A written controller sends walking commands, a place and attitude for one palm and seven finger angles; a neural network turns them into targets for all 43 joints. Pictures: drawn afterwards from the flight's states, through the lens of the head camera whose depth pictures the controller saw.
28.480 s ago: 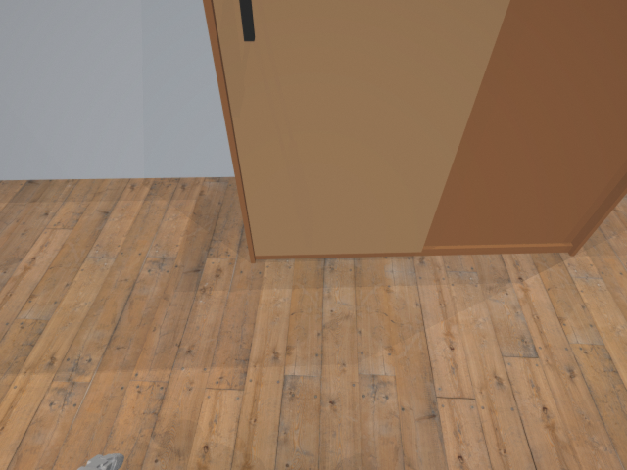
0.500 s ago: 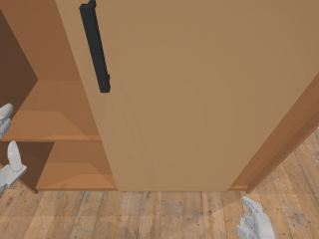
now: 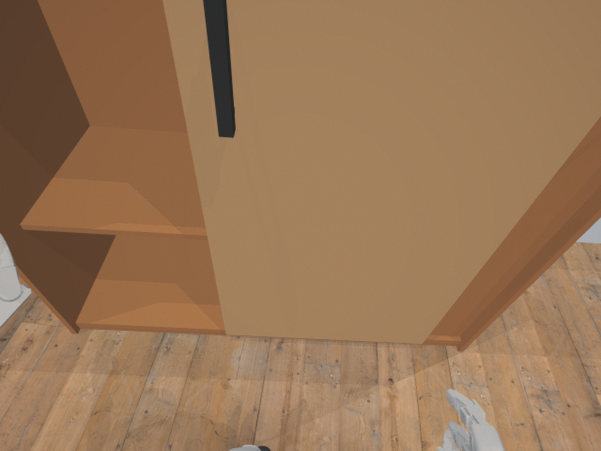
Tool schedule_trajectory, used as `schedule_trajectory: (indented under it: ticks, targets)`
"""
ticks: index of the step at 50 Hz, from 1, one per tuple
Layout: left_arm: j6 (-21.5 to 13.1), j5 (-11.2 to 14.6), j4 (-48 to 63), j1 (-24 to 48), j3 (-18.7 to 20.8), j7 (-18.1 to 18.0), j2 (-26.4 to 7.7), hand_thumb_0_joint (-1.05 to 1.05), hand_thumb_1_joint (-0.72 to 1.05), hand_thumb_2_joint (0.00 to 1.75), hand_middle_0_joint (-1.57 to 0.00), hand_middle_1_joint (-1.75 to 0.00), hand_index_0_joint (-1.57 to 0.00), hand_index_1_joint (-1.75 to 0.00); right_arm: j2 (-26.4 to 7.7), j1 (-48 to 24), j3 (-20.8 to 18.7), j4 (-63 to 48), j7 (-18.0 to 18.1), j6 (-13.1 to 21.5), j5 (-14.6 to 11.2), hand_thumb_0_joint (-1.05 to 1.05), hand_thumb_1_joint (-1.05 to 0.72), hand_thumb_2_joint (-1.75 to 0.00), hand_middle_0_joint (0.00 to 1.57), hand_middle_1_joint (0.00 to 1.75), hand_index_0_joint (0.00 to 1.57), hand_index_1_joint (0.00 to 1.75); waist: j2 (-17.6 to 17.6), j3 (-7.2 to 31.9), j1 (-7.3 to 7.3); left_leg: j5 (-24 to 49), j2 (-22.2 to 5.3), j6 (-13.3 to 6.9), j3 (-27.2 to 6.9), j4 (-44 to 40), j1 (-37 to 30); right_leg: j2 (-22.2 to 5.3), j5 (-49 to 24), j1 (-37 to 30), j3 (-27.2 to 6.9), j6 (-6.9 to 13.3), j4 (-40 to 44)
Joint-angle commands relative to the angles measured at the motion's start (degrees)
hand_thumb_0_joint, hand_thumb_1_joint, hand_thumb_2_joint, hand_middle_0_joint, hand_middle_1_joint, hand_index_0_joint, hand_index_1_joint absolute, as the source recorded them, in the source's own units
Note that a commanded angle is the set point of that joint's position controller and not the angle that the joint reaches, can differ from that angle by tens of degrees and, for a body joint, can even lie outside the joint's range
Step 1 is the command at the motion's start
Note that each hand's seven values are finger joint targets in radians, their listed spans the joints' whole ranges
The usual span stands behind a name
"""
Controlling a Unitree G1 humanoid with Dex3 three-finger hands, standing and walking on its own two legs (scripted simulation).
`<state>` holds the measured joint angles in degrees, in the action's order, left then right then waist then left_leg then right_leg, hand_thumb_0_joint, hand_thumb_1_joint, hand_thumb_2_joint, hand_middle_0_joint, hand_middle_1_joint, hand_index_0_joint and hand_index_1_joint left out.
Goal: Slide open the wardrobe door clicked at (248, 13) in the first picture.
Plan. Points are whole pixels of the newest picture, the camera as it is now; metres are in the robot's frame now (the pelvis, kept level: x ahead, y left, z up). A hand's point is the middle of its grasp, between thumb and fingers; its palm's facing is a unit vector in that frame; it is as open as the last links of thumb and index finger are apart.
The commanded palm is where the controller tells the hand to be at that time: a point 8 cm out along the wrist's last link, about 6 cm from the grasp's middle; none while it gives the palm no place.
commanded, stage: step back with the hand held close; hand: left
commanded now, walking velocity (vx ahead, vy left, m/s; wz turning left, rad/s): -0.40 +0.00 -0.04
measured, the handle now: (223, 60) +0.56 +0.16 +0.24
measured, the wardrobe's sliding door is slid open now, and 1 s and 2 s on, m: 0.51 0.51 0.51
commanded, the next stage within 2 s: stop stepping back and stand still in 0.16 s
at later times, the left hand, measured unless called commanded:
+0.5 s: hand out of the picture +0.13 +0.26 +0.17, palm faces +0.30 -0.80 -0.53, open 7.4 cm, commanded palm +0.08 +0.30 +0.18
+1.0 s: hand out of the picture +0.14 +0.28 +0.17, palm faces +0.34 -0.80 -0.49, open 7.4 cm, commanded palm +0.08 +0.31 +0.18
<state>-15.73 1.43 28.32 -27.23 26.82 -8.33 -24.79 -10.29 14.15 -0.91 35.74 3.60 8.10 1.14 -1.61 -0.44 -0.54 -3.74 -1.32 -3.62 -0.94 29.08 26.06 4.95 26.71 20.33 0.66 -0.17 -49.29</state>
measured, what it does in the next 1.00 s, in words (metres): steps on the spot: right foot, then left foot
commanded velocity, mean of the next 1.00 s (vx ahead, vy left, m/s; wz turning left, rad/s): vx -0.01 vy -0.02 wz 0.01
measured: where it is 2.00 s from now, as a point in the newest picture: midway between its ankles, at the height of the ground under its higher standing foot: outside the picture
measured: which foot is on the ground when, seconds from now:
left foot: down 0.00-0.08, up 0.10-0.22, down 0.24-0.50, up 0.52-0.66, down 0.68-1.00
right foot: up 0.00-0.08, down 0.10-0.26, up 0.28-0.48, down 0.50-1.00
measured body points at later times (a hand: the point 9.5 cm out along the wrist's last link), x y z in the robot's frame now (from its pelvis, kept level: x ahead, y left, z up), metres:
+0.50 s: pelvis -0.08 +0.01 +0.01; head -0.07 +0.04 +0.46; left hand +0.11 +0.30 +0.20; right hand +0.06 -0.24 -0.05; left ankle +0.01 +0.08 -0.73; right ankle -0.14 -0.09 -0.73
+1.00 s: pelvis -0.09 +0.03 +0.00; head -0.08 +0.03 +0.45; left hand +0.11 +0.32 +0.19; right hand +0.04 -0.21 -0.09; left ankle -0.08 +0.14 -0.73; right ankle -0.12 -0.07 -0.73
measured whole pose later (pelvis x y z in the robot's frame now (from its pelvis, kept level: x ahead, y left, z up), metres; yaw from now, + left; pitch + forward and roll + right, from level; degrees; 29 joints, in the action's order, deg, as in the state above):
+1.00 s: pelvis -0.09 +0.03 +0.00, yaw -5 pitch +2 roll -1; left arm -13.0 2.5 24.5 -30.7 24.8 -7.5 -24.7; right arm -10.7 14.5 1.3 37.2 2.9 8.5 0.9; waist -1.0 1.8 -0.8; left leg -17.4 -1.5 -0.5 0.2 34.6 18.2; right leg 2.9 17.5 13.4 2.4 2.4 -29.2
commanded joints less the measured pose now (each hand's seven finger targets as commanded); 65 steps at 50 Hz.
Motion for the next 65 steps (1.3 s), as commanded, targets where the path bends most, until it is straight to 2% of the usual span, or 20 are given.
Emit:
schedule_trajectory:
  ticks: [1,4,5,7,10,13,15,21,23,26,28,32,37,42,48,55,56,57,61,65]
  targets:
    - [-2.46,1.5,11.01,-2.12,3.46,-0.73,-7.38,0.0,0.9,0.9,-0.2,-0.3,-0.2,-0.3,-9.03,-6.28,-2.68,-8.16,-0.12,3.58,-0.1,0.0,-0.9,-0.9,0.2,0.3,0.2,0.3,-11.79,7.16,1.91,-23.37,-9.76,0.53,-10.79,-18.0,-3.55,-0.94,-1.83,-10.48,2.03,1.98,23.32]
    - [-3.07,1.41,11.1,3.99,3.98,-0.59,-11.85,0.0,0.9,0.9,-0.2,-0.3,-0.2,-0.3,-7.76,-6.82,-2.28,-7.0,0.07,1.28,0.08,0.0,-0.9,-0.9,0.2,0.3,0.2,0.3,9.19,5.93,1.38,-12.37,-0.28,5.81,0.49,12.87,-15.25,-20.88,-10.26,8.39,-18.7,8.36,41.14]
    - [-3.09,1.08,9.45,6.55,5.01,-1.0,-13.18,0.0,0.9,0.9,-0.2,-0.3,-0.2,-0.3,-7.45,-7.52,-1.56,-6.8,0.3,1.62,1.14,0.0,-0.9,-0.9,0.2,0.3,0.2,0.3,9.62,4.85,1.8,-15.65,0.72,6.11,1.97,19.77,-11.84,-24.1,-26.05,8.24,-16.64,9.99,38.47]
    - [-1.37,0.43,7.34,7.83,1.64,-0.25,-10.04,0.0,0.9,0.9,-0.2,-0.3,-0.2,-0.3,-7.88,-6.81,-2.74,-6.8,0.68,2.23,-0.44,0.0,-0.9,-0.9,0.2,0.3,0.2,0.3,16.49,6.69,1.0,-17.23,1.57,4.73,-0.5,23.4,-4.73,-21.18,-43.57,-0.49,-11.94,9.0,30.11]
    - [-0.48,0.2,9.63,5.71,3.24,-0.04,-10.89,0.0,0.9,0.9,-0.2,-0.3,-0.2,-0.3,-7.91,-8.42,-0.7,-7.9,1.94,0.98,-0.46,0.0,-0.9,-0.9,0.2,0.3,0.2,0.3,5.22,5.39,0.82,-3.1,1.66,3.88,2.04,0.33,-8.0,-14.64,-53.38,-6.7,-5.76,4.07,20.48]
    - [-1.96,1.18,15.71,2.21,4.74,0.4,-11.87,0.0,0.9,0.9,-0.2,-0.3,-0.2,-0.3,-9.63,-6.44,-2.32,-9.73,0.52,1.84,-0.89,0.0,-0.9,-0.9,0.2,0.3,0.2,0.3,-10.95,16.49,2.54,44.54,-12.88,-1.75,-9.89,-7.93,-25.22,-2.57,-4.58,-1.14,-3.66,-0.42,5.44]
    - [-1.35,1.95,18.8,-2.2,7.11,0.47,-12.15,0.0,0.9,0.9,-0.2,-0.3,-0.2,-0.3,-9.16,-5.98,-3.1,-10.52,-0.17,3.3,0.3,0.0,-0.9,-0.9,0.2,0.3,0.2,0.3,-13.79,17.61,2.57,22.45,-15.22,-1.94,-16.92,-12.65,-21.28,-1.69,4.2,-1.22,-3.85,-0.1,-2.52]
    - [1.98,1.8,14.12,-9.09,7.94,-1.18,-10.77,0.0,0.9,0.9,-0.2,-0.3,-0.2,-0.3,-9.32,-6.13,-2.23,-11.06,0.6,2.47,-0.32,0.0,-0.9,-0.9,0.2,0.3,0.2,0.3,-11.91,6.79,1.12,-34.14,-7.64,0.89,-8.82,-23.5,1.16,-0.37,-1.52,-18.31,4.46,1.37,19.67]
    - [2.5,1.26,10.9,-6.83,5.69,-0.82,-9.84,0.0,0.9,0.9,-0.2,-0.3,-0.2,-0.3,-9.37,-6.33,-2.32,-10.45,1.23,1.43,-0.14,0.0,-0.9,-0.9,0.2,0.3,0.2,0.3,-6.46,4.49,0.71,-30.19,-2.12,3.85,-2.95,-15.44,0.98,-2.97,-1.04,-18.64,2.12,2.87,31.28]
    - [1.76,1.71,9.64,2.45,5.18,-0.64,-10.59,0.0,0.9,0.9,-0.2,-0.3,-0.2,-0.3,-10.03,-5.5,-2.58,-7.8,1.16,0.53,1.05,0.0,-0.9,-0.9,0.2,0.3,0.2,0.3,8.36,3.52,0.32,-14.96,1.55,4.6,-1.02,21.76,-9.78,-24.37,9.96,7.79,-20.89,12.05,43.27]
    - [3.01,1.07,4.07,6.23,0.03,-0.62,-6.24,0.0,0.9,0.9,-0.2,-0.3,-0.2,-0.3,-9.71,-4.21,-2.37,-6.69,1.42,1.15,-0.49,0.0,-0.9,-0.9,0.2,0.3,0.2,0.3,12.38,1.9,-0.55,-16.28,0.01,3.73,-2.0,23.74,-5.16,-21.51,10.47,4.84,-16.86,9.87,39.27]
    - [2.22,-0.6,5.89,12.02,-1.29,-1.35,-7.37,0.0,0.9,0.9,-0.2,-0.3,-0.2,-0.3,-9.92,-5.87,-1.86,-5.7,2.77,2.92,-0.5,0.0,-0.9,-0.9,0.2,0.3,0.2,0.3,1.9,-0.52,-0.46,-16.07,-0.21,1.32,1.19,0.2,-12.91,-15.22,1.46,2.24,-8.56,5.75,29.52]
    - [-0.32,-0.01,17.81,7.55,3.74,-1.06,-11.21,0.0,0.9,0.9,-0.2,-0.3,-0.2,-0.3,-8.36,-6.05,-0.99,-7.21,1.87,4.95,0.57,0.0,-0.9,-0.9,0.2,0.3,0.2,0.3,-17.41,2.61,0.37,-8.3,-11.39,-2.69,-20.45,-15.66,-12.93,-3.09,-2.12,0.75,1.5,-0.13,5.55]
    - [0.33,0.53,9.5,-2.8,4.63,-0.99,-8.39,0.0,0.9,0.9,-0.2,-0.3,-0.2,-0.3,-9.28,-4.63,-1.36,-7.49,0.25,5.35,-0.29,0.0,-0.9,-0.9,0.2,0.3,0.2,0.3,-7.15,5.44,0.95,0.59,-7.95,-0.17,-6.81,-6.64,-8.0,-3.48,-11.8,-12.83,2.09,0.37,23.32]
    - [1.21,1.84,2.45,-2.13,3.04,-0.39,-7.44,0.0,0.9,0.9,-0.2,-0.3,-0.2,-0.3,-8.4,-3.81,-1.76,-7.12,0.13,3.12,-1.1,0.0,-0.9,-0.9,0.2,0.3,0.2,0.3,10.27,5.88,-0.15,-10.41,0.13,3.01,0.67,9.35,-5.8,-16.85,-21.24,-9.82,-16.2,7.04,30.96]
    - [0.24,0.6,11.9,4.4,2.66,-0.94,-9.44,0.0,0.9,0.9,-0.2,-0.3,-0.2,-0.3,-9.12,-6.61,-1.11,-8.0,1.6,3.25,-0.67,0.0,-0.9,-0.9,0.2,0.3,0.2,0.3,-5.98,8.29,0.89,16.78,-4.45,1.5,-4.18,-3.39,-16.75,-7.14,-31.14,-10.82,-2.1,0.46,20.26]
    - [7.83,-1.91,-34.68,2.7,-21.8,5.57,2.94,0.0,0.9,0.9,-0.2,-0.3,-0.2,-0.3,-16.96,-7.82,-4.47,4.59,-3.8,5.54,-1.66,0.0,-0.9,-0.9,0.2,0.3,0.2,0.3,-6.03,3.35,-3.07,30.55,-6.78,0.2,-7.63,1.67,-17.16,-8.73,-32.55,-0.56,2.43,0.5,9.68]
    - [13.66,-2.91,-36.4,5.17,-18.43,7.03,1.14,0.0,0.9,0.9,-0.2,-0.3,-0.2,-0.3,-20.17,-4.22,-5.2,4.79,-3.67,-0.37,-1.34,0.0,-0.9,-0.9,0.2,0.3,0.2,0.3,-5.85,4.49,-1.29,41.1,-10.36,-2.75,-10.67,-1.61,-13.93,-7.68,-16.76,-1.39,-0.06,0.78,7.03]
    - [15.35,-2.97,-47.19,10.99,-21.59,7.5,3.15,0.0,0.9,0.9,-0.2,-0.3,-0.2,-0.3,-17.21,-2.99,-3.48,3.54,-2.46,-4.15,1.65,0.0,-0.9,-0.9,0.2,0.3,0.2,0.3,2.55,7.34,-0.42,36.79,-14.74,-9.89,-17.27,-1.2,-18.34,-4.7,2.97,5.07,-4.93,0.6,-2.08]
    - [15.47,-2.91,-63.09,10.63,-22.9,7.75,1.12,0.0,0.9,0.9,-0.2,-0.3,-0.2,-0.3,-13.22,-7.74,-2.06,6.36,-2.7,-6.51,0.46,0.0,-0.9,-0.9,0.2,0.3,0.2,0.3,1.53,6.9,2.55,7.35,-4.14,-0.72,-7.36,1.89,-6.18,-7.89,-18.32,-13.32,-7.23,1.05,21.38]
